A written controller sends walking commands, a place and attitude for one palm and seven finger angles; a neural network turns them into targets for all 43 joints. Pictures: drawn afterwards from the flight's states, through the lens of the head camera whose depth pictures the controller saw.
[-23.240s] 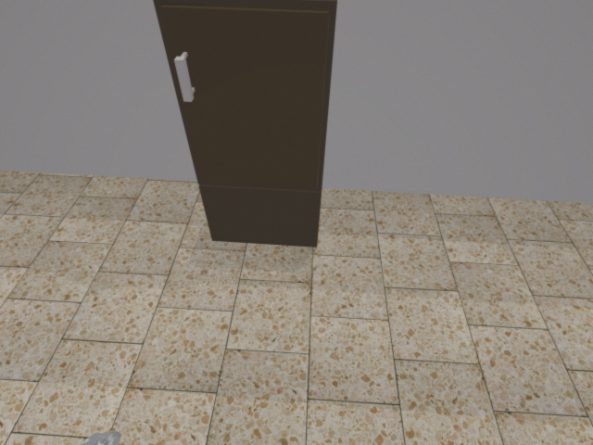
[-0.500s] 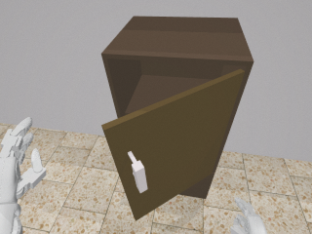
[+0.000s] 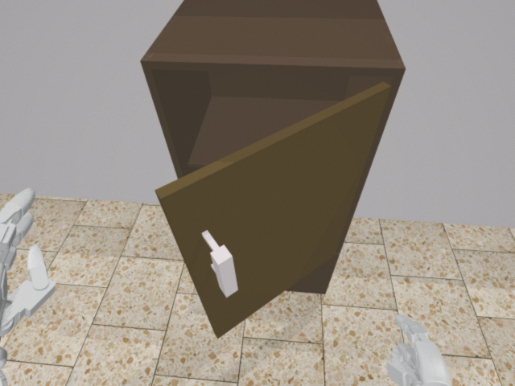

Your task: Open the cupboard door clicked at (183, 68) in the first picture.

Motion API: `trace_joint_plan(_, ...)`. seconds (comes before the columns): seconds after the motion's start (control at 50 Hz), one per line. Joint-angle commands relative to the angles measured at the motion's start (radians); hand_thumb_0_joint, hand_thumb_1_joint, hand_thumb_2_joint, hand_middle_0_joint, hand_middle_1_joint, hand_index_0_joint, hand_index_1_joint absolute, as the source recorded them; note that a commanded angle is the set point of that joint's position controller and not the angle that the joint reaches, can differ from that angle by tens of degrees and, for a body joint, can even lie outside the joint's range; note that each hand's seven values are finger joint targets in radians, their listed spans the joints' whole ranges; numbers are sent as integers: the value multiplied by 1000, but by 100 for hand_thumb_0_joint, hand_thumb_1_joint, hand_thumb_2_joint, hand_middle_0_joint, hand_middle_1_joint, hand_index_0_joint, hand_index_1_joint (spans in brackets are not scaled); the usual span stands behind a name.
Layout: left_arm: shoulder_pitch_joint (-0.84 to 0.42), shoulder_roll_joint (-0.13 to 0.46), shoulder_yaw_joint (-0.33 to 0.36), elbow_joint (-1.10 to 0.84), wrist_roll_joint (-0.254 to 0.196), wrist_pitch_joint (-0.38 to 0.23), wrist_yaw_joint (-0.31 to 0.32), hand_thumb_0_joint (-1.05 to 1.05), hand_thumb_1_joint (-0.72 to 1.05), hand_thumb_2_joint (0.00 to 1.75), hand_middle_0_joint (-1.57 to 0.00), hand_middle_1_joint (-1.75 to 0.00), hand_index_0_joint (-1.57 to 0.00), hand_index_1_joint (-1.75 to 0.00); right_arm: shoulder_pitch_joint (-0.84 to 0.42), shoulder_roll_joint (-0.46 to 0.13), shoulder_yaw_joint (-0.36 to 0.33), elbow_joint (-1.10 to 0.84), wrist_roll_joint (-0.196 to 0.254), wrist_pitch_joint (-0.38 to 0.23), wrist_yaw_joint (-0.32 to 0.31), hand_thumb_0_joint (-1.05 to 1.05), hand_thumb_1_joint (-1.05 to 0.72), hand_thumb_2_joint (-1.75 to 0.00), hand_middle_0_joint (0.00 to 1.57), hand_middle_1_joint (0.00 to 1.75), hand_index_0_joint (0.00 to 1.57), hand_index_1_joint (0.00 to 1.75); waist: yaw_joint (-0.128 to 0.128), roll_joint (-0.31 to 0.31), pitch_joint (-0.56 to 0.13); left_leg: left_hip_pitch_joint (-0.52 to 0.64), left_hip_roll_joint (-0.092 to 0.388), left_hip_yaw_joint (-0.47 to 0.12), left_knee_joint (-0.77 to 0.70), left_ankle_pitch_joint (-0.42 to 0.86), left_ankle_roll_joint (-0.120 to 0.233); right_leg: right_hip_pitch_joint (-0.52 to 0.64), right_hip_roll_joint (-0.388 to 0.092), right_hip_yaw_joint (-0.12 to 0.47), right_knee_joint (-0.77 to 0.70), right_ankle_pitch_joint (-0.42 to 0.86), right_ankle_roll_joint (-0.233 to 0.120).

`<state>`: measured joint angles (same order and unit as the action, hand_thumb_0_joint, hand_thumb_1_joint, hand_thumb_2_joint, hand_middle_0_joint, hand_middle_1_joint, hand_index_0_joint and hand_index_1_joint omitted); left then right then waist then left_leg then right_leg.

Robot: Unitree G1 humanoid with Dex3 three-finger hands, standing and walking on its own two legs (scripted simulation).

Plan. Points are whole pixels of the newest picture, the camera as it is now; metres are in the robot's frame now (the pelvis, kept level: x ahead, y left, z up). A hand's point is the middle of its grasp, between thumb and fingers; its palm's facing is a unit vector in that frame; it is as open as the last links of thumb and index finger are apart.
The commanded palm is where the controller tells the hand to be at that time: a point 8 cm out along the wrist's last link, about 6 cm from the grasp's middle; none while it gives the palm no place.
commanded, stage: step back with the hand held close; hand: left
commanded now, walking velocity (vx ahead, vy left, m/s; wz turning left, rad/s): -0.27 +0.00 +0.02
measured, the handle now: (218, 263) +0.30 +0.09 +0.01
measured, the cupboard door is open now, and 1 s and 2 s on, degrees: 41 41 41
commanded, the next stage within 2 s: stop stepping back and stand still in 0.92 s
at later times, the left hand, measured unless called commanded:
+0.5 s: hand out of the picture +0.12 +0.29 +0.15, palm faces +0.47 -0.76 -0.45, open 7.4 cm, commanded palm +0.06 +0.32 +0.17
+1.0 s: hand out of the picture +0.05 +0.24 +0.15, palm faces +0.26 -0.82 -0.51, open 7.4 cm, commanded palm -0.03 +0.29 +0.17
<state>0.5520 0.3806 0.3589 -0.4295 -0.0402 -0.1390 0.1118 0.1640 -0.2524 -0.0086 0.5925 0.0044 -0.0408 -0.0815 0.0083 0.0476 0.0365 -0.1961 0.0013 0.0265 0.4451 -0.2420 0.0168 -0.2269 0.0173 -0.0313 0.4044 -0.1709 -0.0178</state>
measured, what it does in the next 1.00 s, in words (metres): walks backwards: right foot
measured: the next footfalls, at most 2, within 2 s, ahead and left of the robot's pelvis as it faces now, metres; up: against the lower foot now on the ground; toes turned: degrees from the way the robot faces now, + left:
right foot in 0.92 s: -0.26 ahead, -0.12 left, +0.00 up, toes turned -1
right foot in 1.56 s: -0.23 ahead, -0.02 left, +0.00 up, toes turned -6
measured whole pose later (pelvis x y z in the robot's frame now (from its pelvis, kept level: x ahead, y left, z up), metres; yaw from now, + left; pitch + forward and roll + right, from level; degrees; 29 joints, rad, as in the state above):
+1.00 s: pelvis -0.18 +0.00 -0.02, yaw -2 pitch +4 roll -4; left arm 0.53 0.49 0.43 -0.60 -0.07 -0.22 0.11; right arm 0.05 -0.18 0.03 0.62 -0.01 -0.11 -0.04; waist 0.02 0.01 0.09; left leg -0.54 0.08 0.02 0.38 0.09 0.02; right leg -0.08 0.08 0.00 0.41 -0.40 -0.01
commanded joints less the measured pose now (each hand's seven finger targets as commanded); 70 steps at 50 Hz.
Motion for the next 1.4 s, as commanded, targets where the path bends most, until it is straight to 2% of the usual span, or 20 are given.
trace_joint_plan(0.0, -11, 227, 187, -254, -4, -72, 37, 0, 90, 90, -20, -30, -20, -30, -98, -92, -42, -181, 3, -39, -17, 0, -90, -90, 20, 30, 20, 30, 8, -39, -204, -16, 64, -76, -26, 312, 14, 113, -89, 88, 15, 328, 6)
trace_joint_plan(0.14, 8, 209, 188, -245, 10, -82, 47, 0, 90, 90, -20, -30, -20, -30, -97, -105, -46, -191, 1, -41, -19, 0, -90, -90, 20, 30, 20, 30, 14, 52, -148, -209, 99, -130, -103, 121, 43, 158, -53, 78, 99, 194, 16)
trace_joint_plan(0.3, -68, 191, 183, -254, 47, -104, 53, 0, 90, 90, -20, -30, -20, -30, -70, -114, -45, -205, -1, -59, -15, 0, -90, -90, 20, 30, 20, 30, -1, 14, -55, -519, 128, -172, -148, -365, 94, 225, -40, 112, 190, 27, 25)
trace_joint_plan(0.42, -125, 208, 176, -287, 44, -125, 67, 0, 90, 90, -20, -30, -20, -30, -35, -103, -42, -181, -7, -77, -8, 0, -90, -90, 20, 30, 20, 30, -16, -118, -47, -271, 24, -102, 149, -320, 43, -141, -161, 253, -72, -331, -42)
trace_joint_plan(0.48, -104, 214, 170, -305, 26, -129, 83, 0, 90, 90, -20, -30, -20, -30, -28, -87, -32, -157, -9, -74, -8, 0, -90, -90, 20, 30, 20, 30, -24, -134, -91, -83, 5, -75, 231, -205, 15, -296, -210, 209, -95, -337, -67)
trace_joint_plan(0.52, -88, 225, 189, -325, 22, -133, 87, 0, 90, 90, -20, -30, -20, -30, -40, -95, -33, -163, -8, -73, -13, 0, -90, -90, 20, 30, 20, 30, -23, -57, -81, -138, 39, -131, 118, -265, 32, -274, -155, 159, -19, -327, -34)
trace_joint_plan(0.54, -77, 244, 214, -343, 25, -140, 91, 0, 90, 90, -20, -30, -20, -30, -57, -112, -37, -166, -10, -75, -21, 0, -90, -90, 20, 30, 20, 30, -18, 70, -74, -246, 95, -208, -11, -342, 55, -188, -104, 123, 86, -300, -13)
trace_joint_plan(0.58, -69, 227, 243, -369, 44, -148, 89, 0, 90, 90, -20, -30, -20, -30, -66, -108, -40, -181, -22, -88, -23, 0, -90, -90, 20, 30, 20, 30, -4, 280, -103, -585, 301, -469, -338, -533, 147, 148, 51, 39, 563, -153, 42)
trace_joint_plan(0.6, -96, 250, 257, -379, 46, -146, 89, 0, 90, 90, -20, -30, -20, -30, -53, -85, -47, -170, -27, -96, -20, 0, -90, -90, 20, 30, 20, 30, -13, 203, -108, -541, 328, -473, -341, -422, 167, 99, 49, 76, 693, -213, 37)
trace_joint_plan(0.66, -32, 232, 253, -338, 30, -144, 90, 0, 90, 90, -20, -30, -20, -30, -57, -79, -60, -147, -23, -121, -9, 0, -90, -90, 20, 30, 20, 30, -6, 74, -130, -339, 304, -389, -224, -215, 172, -36, 39, 107, 662, -295, 28)
trace_joint_plan(0.78, -19, 169, 143, -347, -4, -116, 70, 0, 90, 90, -20, -30, -20, -30, -40, -84, -40, -74, -29, -148, 14, 0, -90, -90, 20, 30, 20, 30, -8, 192, -195, 8, 214, -269, -247, 70, 79, -60, 54, 14, 192, -353, 14)
trace_joint_plan(0.86, -23, 236, 178, -373, -23, -135, 40, 0, 90, 90, -20, -30, -20, -30, -43, -78, -38, -69, -27, -126, 27, 0, -90, -90, 20, 30, 20, 30, 10, 130, -331, 249, 172, -171, -67, 591, 23, -15, 27, 17, -111, -62, 1)
trace_joint_plan(0.96, 25, 325, 292, -393, -53, -170, 25, 0, 90, 90, -20, -30, -20, -30, -108, -45, -25, -134, -3, -103, 14, 0, -90, -90, 20, 30, 20, 30, 26, -74, -379, 214, 61, -2, 90, 478, 8, 1, -91, 50, -26, 435, 26)
trace_joint_plan(1.0, 57, 340, 322, -367, -61, -166, 21, 0, 90, 90, -20, -30, -20, -30, -133, -62, -25, -153, 24, -105, 1, 0, -90, -90, 20, 30, 20, 30, 12, -189, -314, 141, 17, 13, 181, 207, 0, -49, -147, 53, -26, 588, 60)
trace_joint_plan(1.1, 87, 263, 259, -226, -57, -102, 30, 0, 90, 90, -20, -30, -20, -30, -97, -64, -13, -127, -3, -82, -16, 0, -90, -90, 20, 30, 20, 30, -33, -32, -64, 118, 29, -39, 175, 110, -16, -286, -135, 76, -101, -74, -28)
trace_joint_plan(1.16, -113, 223, 163, -126, -32, -93, 41, 0, 90, 90, -20, -30, -20, -30, -67, -88, -28, -87, -6, -92, -36, 0, -90, -90, 20, 30, 20, 30, -50, -80, 115, 117, 26, -69, 263, -4, -35, -462, -149, 107, -217, -460, -52)
trace_joint_plan(1.22, -307, 213, 85, -100, 10, -99, 48, 0, 90, 90, -20, -30, -20, -30, -76, -105, -36, -70, -9, -103, -50, 0, -90, -90, 20, 30, 20, 30, -53, -186, 225, 80, 31, -79, 409, -43, -29, -548, -218, 156, -254, -534, -99)
trace_joint_plan(1.28, -441, 209, 49, -173, 26, -107, 43, 0, 90, 90, -20, -30, -20, -30, -77, -103, -20, -69, -9, -129, -54, 0, -90, -90, 20, 30, 20, 30, -61, -17, 227, 71, 42, -99, 206, -39, -20, -440, -125, 43, -66, -404, -64)
trace_joint_plan(1.34, -412, 292, 160, -372, 18, -149, 52, 0, 90, 90, -20, -30, -20, -30, -80, -119, -22, -97, -25, -177, -42, 0, -90, -90, 20, 30, 20, 30, -15, 397, 70, -187, 196, -508, -424, -628, -55, -26, 109, -9, 426, -452, -13)
trace_joint_plan(1.38, -336, 311, 219, -465, 13, -156, 57, 0, 90, 90, -20, -30, -20, -30, -56, -81, -17, -112, -35, -198, -16, 0, -90, -90, 20, 30, 20, 30, 19, 340, -66, -225, 209, -483, -501, -652, -157, 93, 137, -7, 546, -445, -20)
